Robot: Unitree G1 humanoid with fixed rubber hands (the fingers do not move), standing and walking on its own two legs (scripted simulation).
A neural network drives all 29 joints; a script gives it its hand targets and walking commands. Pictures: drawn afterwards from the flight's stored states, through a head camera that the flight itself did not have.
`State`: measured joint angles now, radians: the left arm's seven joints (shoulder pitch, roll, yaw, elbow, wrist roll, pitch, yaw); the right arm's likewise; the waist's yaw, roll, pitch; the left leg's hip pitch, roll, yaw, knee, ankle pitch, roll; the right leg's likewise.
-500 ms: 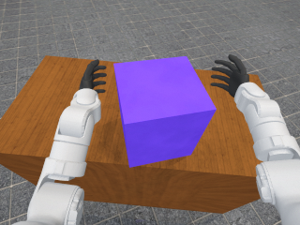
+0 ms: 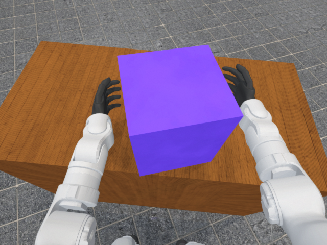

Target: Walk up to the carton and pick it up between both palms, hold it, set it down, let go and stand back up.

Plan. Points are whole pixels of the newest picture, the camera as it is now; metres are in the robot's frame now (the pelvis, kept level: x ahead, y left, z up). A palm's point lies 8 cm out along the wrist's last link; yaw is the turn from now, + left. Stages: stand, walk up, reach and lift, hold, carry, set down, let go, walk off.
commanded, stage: reach and lift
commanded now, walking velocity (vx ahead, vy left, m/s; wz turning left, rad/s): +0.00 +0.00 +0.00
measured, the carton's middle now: (170, 116) +0.41 +0.00 +0.03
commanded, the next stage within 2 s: none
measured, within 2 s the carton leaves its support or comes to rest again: neither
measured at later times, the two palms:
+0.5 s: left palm (104, 116) +0.38 +0.16 +0.06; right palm (233, 101) +0.44 -0.15 +0.07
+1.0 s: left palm (105, 121) +0.37 +0.16 +0.06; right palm (231, 101) +0.43 -0.14 +0.08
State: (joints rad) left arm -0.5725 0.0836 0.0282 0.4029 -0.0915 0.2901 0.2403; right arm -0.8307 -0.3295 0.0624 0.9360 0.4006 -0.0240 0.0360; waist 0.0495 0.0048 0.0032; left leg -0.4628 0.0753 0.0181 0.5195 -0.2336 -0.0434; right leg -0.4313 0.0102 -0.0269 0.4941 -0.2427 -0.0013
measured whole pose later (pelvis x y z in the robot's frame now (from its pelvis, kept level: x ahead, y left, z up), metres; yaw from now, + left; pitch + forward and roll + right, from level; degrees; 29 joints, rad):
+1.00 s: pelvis -0.01 +0.00 +0.00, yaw +0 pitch +14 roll -1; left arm -0.57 -0.14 0.32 0.61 0.17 0.00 0.23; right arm -0.83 -0.15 -0.18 1.00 -0.04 -0.09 0.10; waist 0.06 0.01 -0.13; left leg -0.56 0.08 0.02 0.52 -0.21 -0.04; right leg -0.53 0.01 -0.02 0.49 -0.22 0.00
